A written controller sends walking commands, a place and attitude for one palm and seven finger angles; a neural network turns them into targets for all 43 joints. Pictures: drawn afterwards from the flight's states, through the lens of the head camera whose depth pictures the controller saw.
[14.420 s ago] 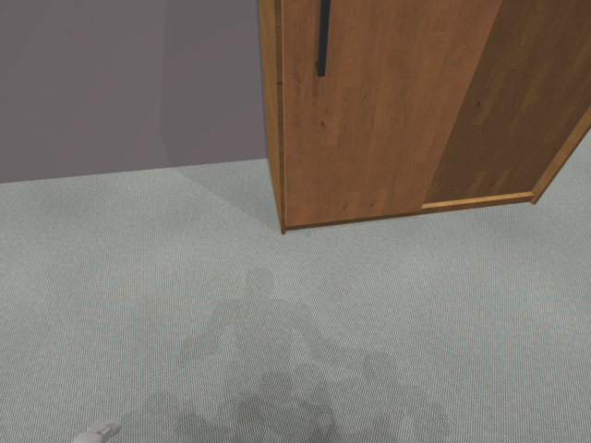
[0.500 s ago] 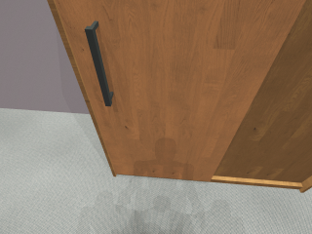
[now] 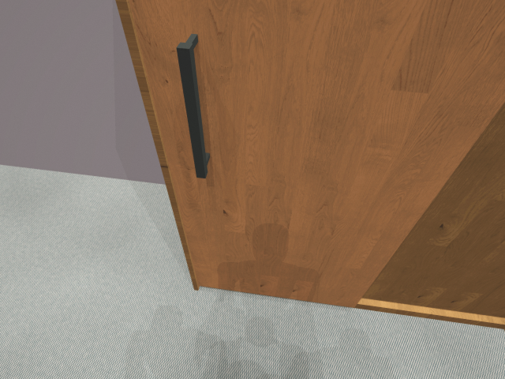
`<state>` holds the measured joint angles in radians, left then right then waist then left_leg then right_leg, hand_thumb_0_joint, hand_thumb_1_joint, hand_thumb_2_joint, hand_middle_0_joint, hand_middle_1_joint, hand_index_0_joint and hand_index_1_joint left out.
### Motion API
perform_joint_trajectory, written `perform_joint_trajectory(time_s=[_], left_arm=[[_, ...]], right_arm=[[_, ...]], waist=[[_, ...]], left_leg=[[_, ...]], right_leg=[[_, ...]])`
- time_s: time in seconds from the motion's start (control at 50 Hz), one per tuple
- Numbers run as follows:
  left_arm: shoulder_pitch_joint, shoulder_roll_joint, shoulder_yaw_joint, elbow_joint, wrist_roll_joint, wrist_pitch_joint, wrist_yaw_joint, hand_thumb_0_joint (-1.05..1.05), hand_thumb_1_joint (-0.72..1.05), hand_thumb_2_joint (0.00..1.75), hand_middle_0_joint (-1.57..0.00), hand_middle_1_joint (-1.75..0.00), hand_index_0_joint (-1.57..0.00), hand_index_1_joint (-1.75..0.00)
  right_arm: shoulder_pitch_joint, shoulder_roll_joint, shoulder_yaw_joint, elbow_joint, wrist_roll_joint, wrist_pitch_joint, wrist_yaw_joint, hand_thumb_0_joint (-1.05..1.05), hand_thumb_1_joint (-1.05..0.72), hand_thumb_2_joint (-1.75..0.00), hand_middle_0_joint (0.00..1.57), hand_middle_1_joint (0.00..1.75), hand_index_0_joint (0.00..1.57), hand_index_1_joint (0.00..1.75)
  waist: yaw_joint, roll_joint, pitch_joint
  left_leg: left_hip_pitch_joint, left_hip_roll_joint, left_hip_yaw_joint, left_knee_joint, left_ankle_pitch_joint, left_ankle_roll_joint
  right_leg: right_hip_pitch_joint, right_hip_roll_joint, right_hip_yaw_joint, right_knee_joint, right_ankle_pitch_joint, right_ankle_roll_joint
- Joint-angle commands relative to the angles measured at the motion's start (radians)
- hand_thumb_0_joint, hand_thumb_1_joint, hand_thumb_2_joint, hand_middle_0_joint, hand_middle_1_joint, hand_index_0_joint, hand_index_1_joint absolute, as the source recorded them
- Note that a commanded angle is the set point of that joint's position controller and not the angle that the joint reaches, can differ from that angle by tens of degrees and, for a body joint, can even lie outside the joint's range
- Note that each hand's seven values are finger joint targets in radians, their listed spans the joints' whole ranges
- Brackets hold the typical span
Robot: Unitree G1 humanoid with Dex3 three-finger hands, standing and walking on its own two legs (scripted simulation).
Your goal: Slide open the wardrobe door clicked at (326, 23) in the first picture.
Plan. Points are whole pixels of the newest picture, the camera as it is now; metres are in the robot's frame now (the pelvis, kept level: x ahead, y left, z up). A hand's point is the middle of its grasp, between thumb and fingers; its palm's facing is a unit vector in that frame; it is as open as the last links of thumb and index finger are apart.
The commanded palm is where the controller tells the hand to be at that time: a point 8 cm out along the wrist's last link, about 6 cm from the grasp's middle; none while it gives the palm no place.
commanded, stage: shuffle to correct the standing spot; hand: left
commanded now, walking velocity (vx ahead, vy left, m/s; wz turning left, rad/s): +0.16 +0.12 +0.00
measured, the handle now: (198, 115) +0.53 +0.15 +0.14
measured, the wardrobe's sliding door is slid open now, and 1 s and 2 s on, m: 0.00 0.00 0.00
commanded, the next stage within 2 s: come to a stop and stand still in 0.10 s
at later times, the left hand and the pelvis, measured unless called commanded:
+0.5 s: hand out of the picture +0.15 +0.22 -0.17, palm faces -0.01 -0.98 -0.20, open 7.3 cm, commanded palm none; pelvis +0.07 +0.05 +0.01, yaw -2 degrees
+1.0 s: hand out of the picture +0.11 +0.24 -0.18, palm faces +0.03 -0.98 -0.17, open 7.3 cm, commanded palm none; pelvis +0.06 +0.06 +0.00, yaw -3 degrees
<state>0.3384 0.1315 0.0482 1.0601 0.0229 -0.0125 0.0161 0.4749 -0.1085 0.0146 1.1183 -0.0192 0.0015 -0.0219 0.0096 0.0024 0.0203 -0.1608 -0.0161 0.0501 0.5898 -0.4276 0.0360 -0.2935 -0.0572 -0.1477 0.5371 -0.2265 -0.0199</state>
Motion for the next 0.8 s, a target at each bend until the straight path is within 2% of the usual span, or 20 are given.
perform_joint_trajectory(time_s=[0.0,0.04,0.06,0.08,0.1,0.12,0.18,0.2,0.26,0.3,0.34,0.46,0.5,0.52,0.54,0.56,0.58,0.64,0.68,0.78], left_arm=[[0.132,0.161,0.048,-0.024,0.009,-0.018,0.03,0.0,0.9,0.9,-0.2,-0.3,-0.2,-0.3],[0.016,0.15,0.042,-0.052,0.008,-0.013,0.026,0.0,0.9,0.9,-0.2,-0.3,-0.2,-0.3],[-0.021,0.12,0.035,-0.068,0.008,-0.008,0.022,0.0,0.9,0.9,-0.2,-0.3,-0.2,-0.3],[-0.043,0.071,0.021,-0.084,0.002,0.002,0.015,0.0,0.9,0.9,-0.2,-0.3,-0.2,-0.3],[-0.064,0.027,0.013,-0.115,0.0,0.008,0.006,0.0,0.9,0.9,-0.2,-0.3,-0.2,-0.3],[-0.097,0.045,0.018,-0.126,0.006,0.005,0.003,0.0,0.9,0.9,-0.2,-0.3,-0.2,-0.3],[-0.063,0.023,0.019,-0.078,0.014,-0.007,-0.014,0.0,0.9,0.9,-0.2,-0.3,-0.2,-0.3],[-0.047,0.009,0.014,-0.066,0.011,-0.007,-0.014,0.0,0.9,0.9,-0.2,-0.3,-0.2,-0.3],[-0.018,-0.012,0.002,-0.048,-0.001,0.001,-0.004,0.0,0.9,0.9,-0.2,-0.3,-0.2,-0.3],[-0.027,-0.01,0.0,-0.054,-0.005,0.013,0.004,0.0,0.9,0.9,-0.2,-0.3,-0.2,-0.3],[-0.057,0.014,0.003,-0.059,-0.006,0.024,0.01,0.0,0.9,0.9,-0.2,-0.3,-0.2,-0.3],[-0.123,0.064,0.014,-0.119,0.003,0.031,0.014,0.0,0.9,0.9,-0.2,-0.3,-0.2,-0.3],[-0.065,0.078,0.02,-0.116,0.003,0.022,0.016,0.0,0.9,0.9,-0.2,-0.3,-0.2,-0.3],[-0.024,0.092,0.024,-0.109,0.004,0.012,0.017,0.0,0.9,0.9,-0.2,-0.3,-0.2,-0.3],[0.023,0.14,0.033,-0.095,0.006,0.003,0.024,0.0,0.9,0.9,-0.2,-0.3,-0.2,-0.3],[0.069,0.191,0.039,-0.077,0.009,-0.004,0.031,0.0,0.9,0.9,-0.2,-0.3,-0.2,-0.3],[0.071,0.198,0.03,-0.074,0.0,-0.006,0.033,0.0,0.9,0.9,-0.2,-0.3,-0.2,-0.3],[-0.099,0.144,0.017,-0.129,0.001,0.0,0.037,0.0,0.9,0.9,-0.2,-0.3,-0.2,-0.3],[-0.129,0.146,0.02,-0.15,0.002,0.003,0.037,0.0,0.9,0.9,-0.2,-0.3,-0.2,-0.3],[-0.105,0.185,0.036,-0.15,0.012,0.012,0.026,0.0,0.9,0.9,-0.2,-0.3,-0.2,-0.3]], right_arm=[[-0.026,-0.075,-0.033,-0.097,-0.005,-0.027,0.011,0.0,-0.9,-0.9,0.2,0.3,0.2,0.3],[0.082,-0.029,-0.031,-0.052,-0.002,-0.029,0.02,0.0,-0.9,-0.9,0.2,0.3,0.2,0.3],[0.161,-0.014,-0.026,-0.021,-0.003,-0.034,0.017,0.0,-0.9,-0.9,0.2,0.3,0.2,0.3],[0.226,-0.068,-0.035,0.006,-0.007,-0.04,0.003,0.0,-0.9,-0.9,0.2,0.3,0.2,0.3],[0.241,-0.141,-0.053,0.003,-0.016,-0.041,-0.01,0.0,-0.9,-0.9,0.2,0.3,0.2,0.3],[0.181,-0.145,-0.055,-0.019,-0.014,-0.036,-0.015,0.0,-0.9,-0.9,0.2,0.3,0.2,0.3],[0.064,-0.092,-0.034,-0.06,-0.011,-0.066,-0.011,0.0,-0.9,-0.9,0.2,0.3,0.2,0.3],[0.062,-0.09,-0.03,-0.06,-0.009,-0.075,-0.015,0.0,-0.9,-0.9,0.2,0.3,0.2,0.3],[0.054,-0.069,-0.014,-0.052,-0.006,-0.09,-0.032,0.0,-0.9,-0.9,0.2,0.3,0.2,0.3],[0.044,-0.081,-0.013,-0.043,-0.008,-0.085,-0.041,0.0,-0.9,-0.9,0.2,0.3,0.2,0.3],[0.028,-0.087,-0.023,-0.038,-0.007,-0.067,-0.046,0.0,-0.9,-0.9,0.2,0.3,0.2,0.3],[0.012,-0.116,-0.067,-0.052,-0.007,-0.024,-0.051,0.0,-0.9,-0.9,0.2,0.3,0.2,0.3],[-0.013,-0.13,-0.079,-0.068,0.001,-0.02,-0.045,0.0,-0.9,-0.9,0.2,0.3,0.2,0.3],[-0.022,-0.129,-0.084,-0.077,0.009,-0.019,-0.041,0.0,-0.9,-0.9,0.2,0.3,0.2,0.3],[-0.015,-0.108,-0.088,-0.089,0.017,-0.018,-0.035,0.0,-0.9,-0.9,0.2,0.3,0.2,0.3],[-0.021,-0.067,-0.085,-0.106,0.02,-0.017,-0.029,0.0,-0.9,-0.9,0.2,0.3,0.2,0.3],[-0.067,-0.057,-0.081,-0.121,0.026,-0.009,-0.032,0.0,-0.9,-0.9,0.2,0.3,0.2,0.3],[-0.118,-0.038,-0.078,-0.105,0.015,0.028,-0.019,0.0,-0.9,-0.9,0.2,0.3,0.2,0.3],[-0.119,-0.032,-0.074,-0.101,0.012,0.035,-0.009,0.0,-0.9,-0.9,0.2,0.3,0.2,0.3],[-0.142,-0.037,-0.069,-0.12,0.005,0.022,0.002,0.0,-0.9,-0.9,0.2,0.3,0.2,0.3]], waist=[[0.038,-0.203,0.098],[-0.047,-0.122,0.043],[-0.077,-0.007,0.031],[-0.099,0.204,0.026],[-0.108,0.399,0.1],[-0.098,0.281,0.157],[-0.034,0.028,0.163],[-0.026,0.003,0.139],[-0.005,0.008,0.086],[-0.004,0.061,0.053],[-0.013,0.124,0.057],[-0.034,0.109,0.046],[0.002,0.082,-0.013],[0.021,0.059,-0.063],[0.03,-0.053,-0.143],[0.042,-0.185,-0.185],[0.049,-0.191,-0.17],[-0.01,-0.148,-0.066],[-0.024,-0.11,-0.062],[-0.002,-0.108,-0.058]], left_leg=[[-0.359,0.092,-0.074,0.189,-0.108,0.006],[-0.033,0.069,-0.015,-0.043,0.048,0.0],[0.101,0.032,0.023,-0.15,0.119,-0.015],[0.112,0.12,-0.108,-0.278,-0.009,-0.004],[0.069,0.307,-0.383,-0.457,-0.166,0.061],[0.033,0.36,-0.418,-0.474,-0.153,0.126],[0.025,0.326,-0.276,-0.425,0.184,0.145],[0.056,0.3,-0.213,-0.405,0.355,0.135],[0.091,0.265,-0.083,-0.322,0.905,0.095],[0.119,0.262,-0.044,-0.268,1.148,0.059],[0.132,0.266,-0.033,-0.235,1.202,0.051],[0.189,0.291,-0.085,-0.129,1.275,0.083],[0.179,0.262,-0.07,-0.045,1.217,0.064],[0.137,0.224,-0.058,0.034,1.117,0.038],[0.013,0.15,-0.016,0.179,0.854,0.005],[-0.202,0.017,0.046,0.375,0.154,-0.035],[-0.252,-0.018,-0.034,0.484,-0.217,-0.04],[-0.238,0.035,-0.083,0.534,-0.134,-0.056],[-0.201,0.033,-0.052,0.46,-0.073,-0.067],[-0.139,0.017,-0.002,0.175,-0.003,-0.073]], right_leg=[[0.11,-0.371,0.487,-0.342,-0.361,-0.21],[-0.128,-0.271,0.286,-0.25,-0.325,-0.136],[-0.208,-0.171,0.174,-0.131,-0.313,-0.099],[-0.269,-0.05,0.066,0.1,-0.307,-0.051],[-0.398,0.048,-0.008,0.339,-0.367,-0.006],[-0.421,0.012,0.099,0.452,-0.31,-0.035],[-0.429,-0.032,0.127,0.587,-0.14,-0.031],[-0.412,-0.031,0.124,0.592,-0.106,-0.018],[-0.331,-0.012,0.12,0.509,-0.073,0.009],[-0.266,0.006,0.107,0.416,-0.05,0.017],[-0.231,0.019,0.088,0.335,-0.05,0.019],[-0.153,0.049,0.059,0.138,-0.106,0.002],[-0.041,0.047,0.06,0.003,0.032,-0.003],[0.071,0.024,0.078,-0.078,0.233,-0.012],[0.233,-0.087,0.183,-0.043,0.642,-0.063],[0.398,-0.283,0.358,0.017,1.16,-0.182],[0.346,-0.383,0.385,-0.025,1.211,-0.275],[0.093,-0.27,0.321,-0.129,0.716,-0.241],[0.024,-0.225,0.269,-0.154,0.574,-0.209],[0.01,-0.197,0.325,-0.181,0.208,-0.187]])
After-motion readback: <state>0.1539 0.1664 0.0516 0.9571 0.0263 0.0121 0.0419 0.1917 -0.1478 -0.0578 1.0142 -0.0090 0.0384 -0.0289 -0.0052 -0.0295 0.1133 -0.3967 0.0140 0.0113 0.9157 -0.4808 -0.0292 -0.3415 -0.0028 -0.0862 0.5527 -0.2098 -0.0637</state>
